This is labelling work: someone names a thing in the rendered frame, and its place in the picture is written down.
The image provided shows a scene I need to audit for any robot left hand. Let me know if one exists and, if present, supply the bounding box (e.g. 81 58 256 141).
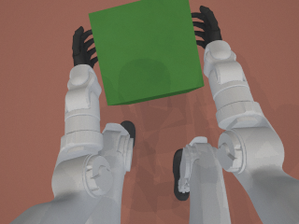
72 26 98 69

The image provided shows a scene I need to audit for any left robot upper arm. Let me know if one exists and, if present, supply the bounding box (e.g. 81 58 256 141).
9 153 113 224

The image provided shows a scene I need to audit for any left robot forearm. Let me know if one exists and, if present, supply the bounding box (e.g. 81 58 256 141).
53 64 104 172

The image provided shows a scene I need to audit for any carton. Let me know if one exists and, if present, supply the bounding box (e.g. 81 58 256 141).
88 0 205 105

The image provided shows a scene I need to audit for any right robot upper arm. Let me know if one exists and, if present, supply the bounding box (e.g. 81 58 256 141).
217 126 299 224

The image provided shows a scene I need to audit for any right robot forearm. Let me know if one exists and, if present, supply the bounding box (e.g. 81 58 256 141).
203 40 285 160

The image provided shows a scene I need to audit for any robot right shin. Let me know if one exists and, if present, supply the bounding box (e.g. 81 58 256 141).
178 136 218 192

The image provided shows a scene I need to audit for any robot left thigh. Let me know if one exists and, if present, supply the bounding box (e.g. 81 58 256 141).
85 130 134 224

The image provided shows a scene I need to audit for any robot right hand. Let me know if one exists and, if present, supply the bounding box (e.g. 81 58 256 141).
191 6 222 49

